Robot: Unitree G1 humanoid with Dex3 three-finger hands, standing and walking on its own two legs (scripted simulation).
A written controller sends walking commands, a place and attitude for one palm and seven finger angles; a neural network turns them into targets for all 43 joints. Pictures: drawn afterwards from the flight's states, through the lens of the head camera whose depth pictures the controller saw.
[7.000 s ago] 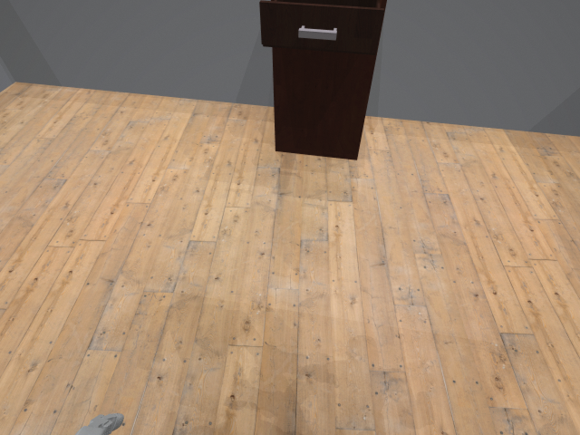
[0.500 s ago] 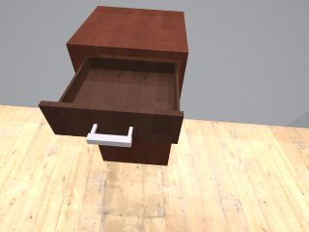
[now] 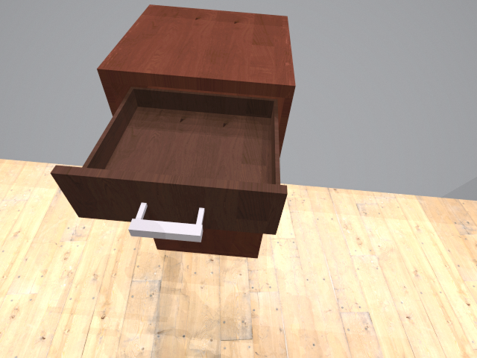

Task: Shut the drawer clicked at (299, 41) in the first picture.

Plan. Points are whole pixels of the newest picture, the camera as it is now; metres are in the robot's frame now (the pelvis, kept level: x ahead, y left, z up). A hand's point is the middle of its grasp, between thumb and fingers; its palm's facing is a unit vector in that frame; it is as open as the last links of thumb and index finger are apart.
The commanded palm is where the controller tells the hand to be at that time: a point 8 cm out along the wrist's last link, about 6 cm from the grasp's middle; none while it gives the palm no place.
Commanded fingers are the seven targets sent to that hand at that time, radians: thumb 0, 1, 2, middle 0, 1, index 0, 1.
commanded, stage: come to a stop and stand still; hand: left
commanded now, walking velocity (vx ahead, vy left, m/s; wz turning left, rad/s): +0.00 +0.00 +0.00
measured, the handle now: (169, 220) +0.35 +0.16 +0.01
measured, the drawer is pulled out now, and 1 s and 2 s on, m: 0.30 0.30 0.29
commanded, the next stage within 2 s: look again from close up in 0.84 s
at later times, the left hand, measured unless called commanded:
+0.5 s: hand out of the picture +0.02 +0.17 -0.18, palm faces +0.00 -0.99 -0.17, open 7.3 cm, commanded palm none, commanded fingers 0.00 0.90 0.90 -0.20 -0.30 -0.20 -0.30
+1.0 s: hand out of the picture +0.00 +0.16 -0.18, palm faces +0.01 -0.99 -0.17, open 7.3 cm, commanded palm none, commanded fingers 0.00 0.90 0.90 -0.20 -0.30 -0.20 -0.30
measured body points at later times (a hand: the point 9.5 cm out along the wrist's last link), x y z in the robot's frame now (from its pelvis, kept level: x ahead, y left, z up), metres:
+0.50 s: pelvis +0.02 +0.00 +0.00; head +0.03 +0.01 +0.45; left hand +0.02 +0.22 -0.16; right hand +0.03 -0.23 -0.15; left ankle +0.06 +0.10 -0.74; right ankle -0.03 -0.14 -0.74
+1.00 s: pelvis +0.02 +0.00 +0.00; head +0.03 +0.01 +0.45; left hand +0.00 +0.22 -0.16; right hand +0.03 -0.23 -0.16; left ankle +0.06 +0.10 -0.74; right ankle -0.03 -0.14 -0.74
